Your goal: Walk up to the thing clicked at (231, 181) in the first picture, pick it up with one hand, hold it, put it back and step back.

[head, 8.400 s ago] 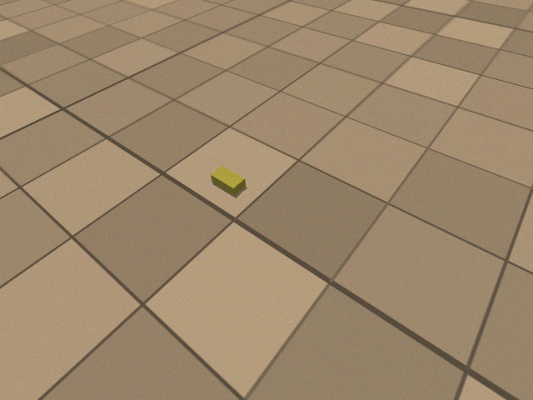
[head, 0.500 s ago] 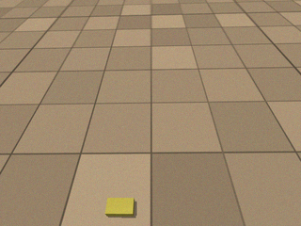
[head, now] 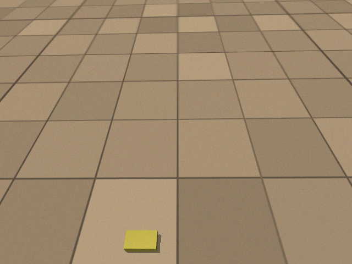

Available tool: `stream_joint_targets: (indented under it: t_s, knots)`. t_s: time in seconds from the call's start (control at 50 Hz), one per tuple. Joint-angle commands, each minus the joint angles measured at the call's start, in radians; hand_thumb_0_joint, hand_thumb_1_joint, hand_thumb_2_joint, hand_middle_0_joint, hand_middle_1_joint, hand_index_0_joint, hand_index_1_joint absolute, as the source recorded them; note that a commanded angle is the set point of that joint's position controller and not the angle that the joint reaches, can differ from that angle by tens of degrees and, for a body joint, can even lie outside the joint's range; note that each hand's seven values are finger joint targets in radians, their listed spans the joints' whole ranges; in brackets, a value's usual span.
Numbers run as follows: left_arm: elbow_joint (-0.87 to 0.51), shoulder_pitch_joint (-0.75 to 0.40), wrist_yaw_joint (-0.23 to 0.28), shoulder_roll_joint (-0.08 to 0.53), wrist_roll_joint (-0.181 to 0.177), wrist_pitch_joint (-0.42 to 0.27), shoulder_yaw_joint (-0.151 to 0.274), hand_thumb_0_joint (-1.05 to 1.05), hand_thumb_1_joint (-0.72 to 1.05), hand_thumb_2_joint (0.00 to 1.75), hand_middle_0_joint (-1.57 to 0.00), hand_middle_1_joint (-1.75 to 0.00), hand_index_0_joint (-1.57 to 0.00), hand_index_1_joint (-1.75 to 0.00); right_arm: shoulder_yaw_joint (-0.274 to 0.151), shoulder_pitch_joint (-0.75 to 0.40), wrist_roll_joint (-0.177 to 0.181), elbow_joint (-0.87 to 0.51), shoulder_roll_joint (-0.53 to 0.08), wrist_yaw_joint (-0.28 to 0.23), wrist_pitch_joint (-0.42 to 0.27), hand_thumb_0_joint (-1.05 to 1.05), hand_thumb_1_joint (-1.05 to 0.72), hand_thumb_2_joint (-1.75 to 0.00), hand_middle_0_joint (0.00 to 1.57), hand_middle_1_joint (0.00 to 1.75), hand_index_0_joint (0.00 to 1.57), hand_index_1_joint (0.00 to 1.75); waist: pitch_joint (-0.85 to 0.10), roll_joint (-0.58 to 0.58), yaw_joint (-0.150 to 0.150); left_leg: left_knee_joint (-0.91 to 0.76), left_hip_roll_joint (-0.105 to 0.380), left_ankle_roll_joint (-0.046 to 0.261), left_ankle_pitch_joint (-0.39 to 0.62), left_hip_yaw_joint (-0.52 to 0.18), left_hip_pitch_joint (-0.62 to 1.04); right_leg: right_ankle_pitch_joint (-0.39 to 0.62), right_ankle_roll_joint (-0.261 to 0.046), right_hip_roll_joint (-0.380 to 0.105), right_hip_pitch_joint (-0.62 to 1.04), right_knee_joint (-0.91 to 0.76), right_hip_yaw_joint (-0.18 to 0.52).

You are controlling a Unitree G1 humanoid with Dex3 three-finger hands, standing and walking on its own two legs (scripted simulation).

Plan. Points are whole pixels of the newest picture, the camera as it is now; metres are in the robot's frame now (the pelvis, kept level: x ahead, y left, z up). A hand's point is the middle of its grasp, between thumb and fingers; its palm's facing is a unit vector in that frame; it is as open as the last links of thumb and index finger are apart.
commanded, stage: rise first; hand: left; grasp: from above
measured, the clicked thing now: (141, 240) +0.40 +0.22 -0.75
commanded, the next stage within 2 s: none
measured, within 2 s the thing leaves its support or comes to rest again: neither
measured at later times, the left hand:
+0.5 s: hand out of the picture +0.14 +0.26 -0.19, palm faces -0.09 -0.92 -0.39, open 12.5 cm
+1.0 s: hand out of the picture +0.12 +0.26 -0.26, palm faces -0.21 -0.84 -0.49, open 14.2 cm
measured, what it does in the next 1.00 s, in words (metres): lowers itself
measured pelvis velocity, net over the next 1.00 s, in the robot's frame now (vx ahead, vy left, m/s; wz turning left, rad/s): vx -0.02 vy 0.01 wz -0.02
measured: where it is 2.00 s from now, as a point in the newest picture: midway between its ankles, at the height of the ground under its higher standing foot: outside the picture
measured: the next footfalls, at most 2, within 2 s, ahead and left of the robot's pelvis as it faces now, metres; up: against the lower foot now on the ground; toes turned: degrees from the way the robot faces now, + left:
none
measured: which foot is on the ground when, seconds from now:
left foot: down 0.00-1.00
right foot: down 0.00-1.00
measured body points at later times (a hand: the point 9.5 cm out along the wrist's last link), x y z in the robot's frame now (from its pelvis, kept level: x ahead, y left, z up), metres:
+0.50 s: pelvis -0.01 +0.01 -0.04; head +0.06 +0.01 +0.40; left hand +0.15 +0.30 -0.17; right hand +0.09 -0.26 -0.16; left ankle +0.01 +0.15 -0.75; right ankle -0.03 -0.14 -0.75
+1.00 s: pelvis -0.02 +0.01 -0.12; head +0.09 +0.03 +0.31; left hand +0.13 +0.31 -0.23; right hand +0.16 -0.23 -0.21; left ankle +0.01 +0.15 -0.75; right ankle -0.03 -0.14 -0.75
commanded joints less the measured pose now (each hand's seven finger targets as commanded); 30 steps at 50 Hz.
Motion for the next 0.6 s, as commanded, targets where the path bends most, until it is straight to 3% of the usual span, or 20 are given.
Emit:
stream_joint_targets:
  t_s: [0.0, 0.04, 0.06, 0.08, 0.1, 0.12, 0.16, 0.2, 0.22, 0.24, 0.3, 0.36, 0.38, 0.44, 0.46, 0.5, 0.52, 0.58]
  knots:
    - [-0.056, -0.026, 0.016, 0.22, 0.005, -0.017, 0.041, 0.0, 0.9, 0.9, -0.2, -0.3, -0.2, -0.3, -0.036, -0.039, -0.003, -0.058, -0.217, -0.011, -0.024, 0.0, -0.9, -0.9, 0.2, 0.3, 0.2, 0.3, -0.075, 0.001, 0.0, -0.033, 0.09, 0.056, 0.164, -0.059, 0.049, 0.142, -0.05, -0.092, -0.033, -0.051, 0.058]
    - [-0.056, -0.025, 0.016, 0.215, 0.003, -0.017, 0.039, 0.0, 0.82, 0.97, -0.12, -0.38, -0.14, -0.38, -0.034, -0.034, -0.003, -0.056, -0.215, -0.011, -0.025, 0.0, -0.88, -0.89, 0.2, 0.3, 0.2, 0.3, -0.079, 0.003, 0.001, -0.035, 0.088, 0.055, 0.17, -0.057, 0.037, 0.155, -0.05, -0.093, -0.023, -0.05, 0.054]
    - [-0.407, -0.376, 0.027, 0.047, -0.046, -0.111, 0.043, 0.0, 0.75, 0.9, -0.2, -0.46, -0.18, -0.46, -0.005, -0.023, 0.065, -0.335, -0.052, -0.033, -0.073, 0.0, -0.93, -0.91, 0.2, 0.3, 0.2, 0.3, -0.02, 0.032, -0.118, 0.038, -0.049, 0.044, 0.013, 0.07, -0.067, 0.116, -0.032, 0.034, -0.249, 0.019, -0.002]
    - [-0.335, -0.466, 0.032, 0.085, -0.045, -0.101, 0.048, 0.0, 0.67, 0.91, -0.2, -0.54, -0.17, -0.54, -0.004, 0.032, 0.068, -0.272, -0.074, -0.044, -0.069, 0.0, -0.9, -0.9, 0.2, 0.3, 0.2, 0.3, -0.051, 0.011, -0.088, 0.049, -0.056, 0.046, -0.004, 0.064, -0.062, 0.095, -0.029, 0.03, -0.205, 0.023, -0.01]
    - [-0.2, -0.298, 0.034, 0.179, -0.021, -0.072, 0.11, 0.0, 0.59, 0.91, -0.2, -0.62, -0.19, -0.62, -0.03, 0.072, 0.071, -0.282, -0.112, -0.055, -0.057, 0.0, -0.91, -0.9, 0.2, 0.3, 0.2, 0.3, -0.039, -0.02, -0.061, 0.055, -0.05, 0.047, -0.014, 0.064, -0.085, 0.063, -0.033, 0.039, -0.193, 0.027, -0.021]
    - [-0.113, -0.251, 0.023, 0.199, -0.001, -0.049, 0.13, 0.0, 0.51, 0.91, -0.2, -0.68, -0.18, -0.7, -0.042, 0.085, 0.066, -0.292, -0.115, -0.057, -0.053, 0.0, -0.91, -0.9, 0.2, 0.3, 0.2, 0.3, -0.067, -0.056, -0.056, 0.091, -0.054, 0.05, 0.001, 0.058, -0.115, 0.062, -0.035, 0.042, -0.215, 0.05, -0.024]
    - [-0.09, -0.32, 0.002, 0.241, 0.047, -0.043, 0.168, 0.0, 0.35, 0.9, -0.17, -0.84, -0.18, -0.82, -0.066, 0.092, 0.047, -0.337, -0.11, -0.061, -0.059, 0.0, -0.93, -0.91, 0.2, 0.3, 0.2, 0.3, -0.168, -0.067, -0.036, 0.161, -0.051, 0.052, 0.048, 0.05, -0.138, 0.115, -0.035, 0.038, -0.227, 0.125, -0.019]
    - [-0.04, -0.186, -0.014, 0.209, 0.106, -0.02, 0.19, 0.0, 0.19, 0.93, -0.13, -0.94, -0.15, -0.92, -0.088, 0.134, 0.027, -0.369, -0.095, -0.048, -0.062, 0.0, -0.92, -0.91, 0.2, 0.3, 0.2, 0.3, -0.236, -0.002, 0.0, 0.231, -0.059, 0.041, 0.09, 0.046, -0.194, 0.137, -0.044, 0.039, -0.251, 0.201, -0.018]
    - [-0.072, -0.138, -0.014, 0.222, 0.12, -0.011, 0.214, 0.0, 0.11, 0.94, -0.12, -0.97, -0.13, -0.95, -0.093, 0.138, 0.025, -0.399, -0.091, -0.042, -0.062, 0.0, -0.91, -0.91, 0.2, 0.3, 0.2, 0.3, -0.29, 0.035, 0.026, 0.248, -0.065, 0.037, 0.113, 0.049, -0.195, 0.149, -0.047, 0.037, -0.231, 0.225, -0.014]
    - [-0.093, -0.104, -0.01, 0.198, 0.127, 0.004, 0.211, 0.0, 0.03, 0.95, -0.11, -0.99, -0.13, -0.98, -0.095, 0.14, 0.027, -0.424, -0.086, -0.039, -0.062, 0.0, -0.92, -0.91, 0.2, 0.3, 0.2, 0.3, -0.306, 0.04, 0.03, 0.253, -0.063, 0.033, 0.128, 0.047, -0.191, 0.149, -0.048, 0.043, -0.237, 0.238, -0.016]
    - [-0.189, -0.078, 0.005, 0.157, 0.143, 0.07, 0.198, 0.0, -0.21, 0.95, -0.11, -1.02, -0.12, -1.01, -0.097, 0.124, 0.037, -0.489, -0.07, -0.03, -0.059, 0.0, -0.9, -0.9, 0.2, 0.3, 0.2, 0.3, -0.3, 0.049, 0.019, 0.253, -0.059, 0.031, 0.14, 0.04, -0.21, 0.148, -0.047, 0.046, -0.254, 0.243, -0.023]
    - [-0.265, -0.127, 0.016, 0.168, 0.165, 0.126, 0.194, 0.0, -0.45, 0.99, -0.09, -1.05, -0.08, -1.06, -0.097, 0.09, 0.036, -0.539, -0.067, -0.018, -0.06, 0.0, -0.9, -0.9, 0.2, 0.3, 0.2, 0.3, -0.259, 0.009, 0.001, 0.312, -0.05, 0.034, 0.074, 0.036, -0.298, 0.079, -0.043, 0.052, -0.345, 0.288, -0.027]
    - [-0.267, -0.115, 0.017, 0.144, 0.165, 0.134, 0.186, 0.0, -0.53, 0.99, -0.09, -1.06, -0.08, -1.07, -0.095, 0.091, 0.034, -0.548, -0.061, -0.013, -0.064, 0.0, -0.89, -0.9, 0.2, 0.3, 0.2, 0.3, -0.245, 0.014, -0.004, 0.336, -0.048, 0.033, 0.035, 0.038, -0.329, 0.039, -0.043, 0.054, -0.383, 0.313, -0.027]
    - [-0.316, -0.094, 0.026, 0.136, 0.186, 0.129, 0.203, 0.0, -0.56, 1.01, -0.08, -1.08, -0.06, -1.09, -0.102, 0.114, 0.028, -0.56, -0.052, -0.006, -0.084, 0.0, -0.89, -0.9, 0.2, 0.3, 0.2, 0.3, -0.255, 0.022, -0.011, 0.42, -0.04, 0.033, -0.044, 0.03, -0.409, -0.04, -0.043, 0.054, -0.487, 0.401, -0.026]
    - [-0.394, -0.112, 0.029, 0.159, 0.196, 0.12, 0.212, 0.0, -0.58, 1.0, -0.08, -1.08, -0.07, -1.09, -0.104, 0.115, 0.027, -0.576, -0.048, -0.005, -0.092, 0.0, -0.89, -0.9, 0.2, 0.3, 0.2, 0.3, -0.28, 0.031, -0.006, 0.443, -0.04, 0.034, -0.059, 0.029, -0.429, -0.053, -0.044, 0.052, -0.508, 0.425, -0.022]
    - [-0.448, -0.081, 0.033, 0.147, 0.207, 0.114, 0.213, 0.0, -0.59, 1.01, -0.08, -1.07, -0.07, -1.09, -0.104, 0.114, 0.025, -0.596, -0.041, -0.006, -0.102, 0.0, -0.9, -0.9, 0.2, 0.3, 0.2, 0.3, -0.323, 0.057, -0.011, 0.483, -0.035, 0.034, -0.073, 0.022, -0.451, -0.064, -0.044, 0.049, -0.55, 0.476, -0.017]
    - [-0.499, -0.065, 0.031, 0.125, 0.213, 0.112, 0.201, 0.0, -0.6, 1.01, -0.08, -1.07, -0.07, -1.09, -0.108, 0.122, 0.022, -0.605, -0.041, -0.007, -0.109, 0.0, -0.9, -0.9, 0.2, 0.3, 0.2, 0.3, -0.367, 0.066, -0.015, 0.508, -0.027, 0.032, -0.036, 0.016, -0.44, -0.03, -0.043, 0.052, -0.565, 0.512, -0.019]
    - [-0.605, -0.046, 0.037, 0.132, 0.233, 0.115, 0.197, 0.0, -0.59, 1.03, -0.08, -1.07, -0.06, -1.09, -0.114, 0.123, 0.018, -0.626, -0.04, -0.014, -0.123, 0.0, -0.88, -0.9, 0.2, 0.3, 0.2, 0.3, -0.427, 0.06, -0.025, 0.587, -0.017, 0.039, 0.056, 0.006, -0.459, 0.045, -0.039, 0.05, -0.605, 0.578, -0.018]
